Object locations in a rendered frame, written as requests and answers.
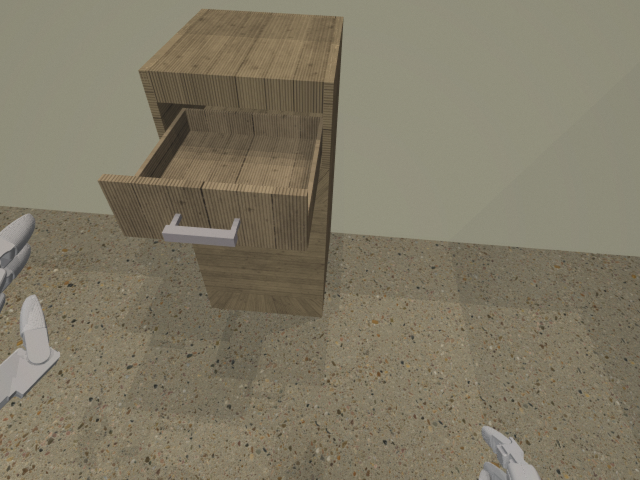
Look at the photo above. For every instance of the left robot hand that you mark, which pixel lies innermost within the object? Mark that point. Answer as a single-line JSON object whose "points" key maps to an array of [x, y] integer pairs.
{"points": [[23, 369]]}

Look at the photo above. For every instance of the drawer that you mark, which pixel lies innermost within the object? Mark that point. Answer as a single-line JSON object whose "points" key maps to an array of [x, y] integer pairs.
{"points": [[212, 166]]}

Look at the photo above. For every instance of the handle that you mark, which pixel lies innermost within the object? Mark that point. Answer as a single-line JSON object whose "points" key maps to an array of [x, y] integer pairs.
{"points": [[197, 235]]}

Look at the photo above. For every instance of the right robot hand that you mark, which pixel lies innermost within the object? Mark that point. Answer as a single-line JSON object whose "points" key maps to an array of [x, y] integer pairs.
{"points": [[510, 456]]}

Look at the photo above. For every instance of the cabinet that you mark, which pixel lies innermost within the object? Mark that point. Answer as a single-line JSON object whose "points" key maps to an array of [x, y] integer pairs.
{"points": [[259, 62]]}

